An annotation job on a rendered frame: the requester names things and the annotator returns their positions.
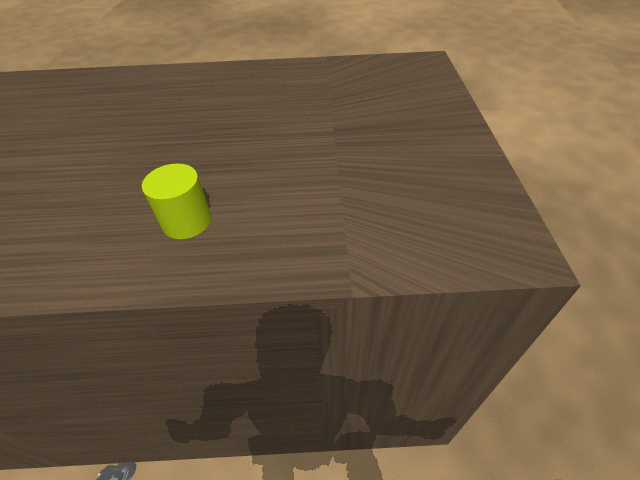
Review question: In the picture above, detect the can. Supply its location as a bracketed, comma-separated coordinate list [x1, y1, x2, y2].
[142, 163, 211, 239]

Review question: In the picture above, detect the left robot hand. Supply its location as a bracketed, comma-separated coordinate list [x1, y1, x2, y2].
[96, 462, 136, 480]

